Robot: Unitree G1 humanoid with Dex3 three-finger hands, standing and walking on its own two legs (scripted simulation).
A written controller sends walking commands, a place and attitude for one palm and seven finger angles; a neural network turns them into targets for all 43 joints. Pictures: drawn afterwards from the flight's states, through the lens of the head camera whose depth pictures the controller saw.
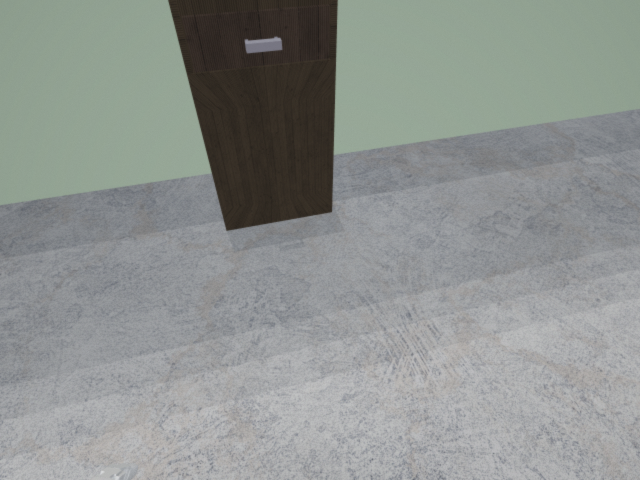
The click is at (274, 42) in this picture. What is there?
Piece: drawer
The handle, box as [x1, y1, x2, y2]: [245, 37, 281, 52]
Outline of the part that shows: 281,40 277,37 249,41 245,39 246,51 256,52 281,49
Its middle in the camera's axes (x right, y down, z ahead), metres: -0.18 -0.61 +1.20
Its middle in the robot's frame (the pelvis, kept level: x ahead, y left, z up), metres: +1.31 +0.24 +0.03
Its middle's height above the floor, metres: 0.80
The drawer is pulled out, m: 0.00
